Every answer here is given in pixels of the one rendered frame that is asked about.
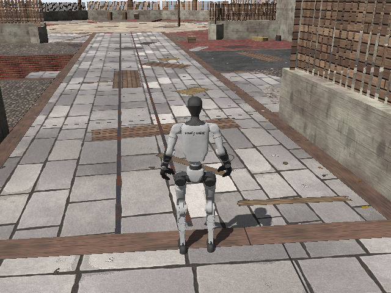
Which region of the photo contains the robot left forearm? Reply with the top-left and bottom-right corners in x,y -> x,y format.
161,148 -> 172,170

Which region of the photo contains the left robot foot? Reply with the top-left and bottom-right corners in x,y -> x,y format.
178,238 -> 187,255

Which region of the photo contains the left robot upper arm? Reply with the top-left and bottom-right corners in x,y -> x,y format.
166,123 -> 183,157

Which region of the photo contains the right robot upper arm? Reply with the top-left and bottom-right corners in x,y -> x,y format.
208,123 -> 225,156

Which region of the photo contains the left robot thigh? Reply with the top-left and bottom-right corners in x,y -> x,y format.
174,171 -> 187,215

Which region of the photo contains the robot right hand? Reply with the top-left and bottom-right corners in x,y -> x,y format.
217,165 -> 232,177

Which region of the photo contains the robot right forearm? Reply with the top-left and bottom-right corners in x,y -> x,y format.
220,147 -> 231,168

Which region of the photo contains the robot left hand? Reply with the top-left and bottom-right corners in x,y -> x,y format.
160,168 -> 175,180

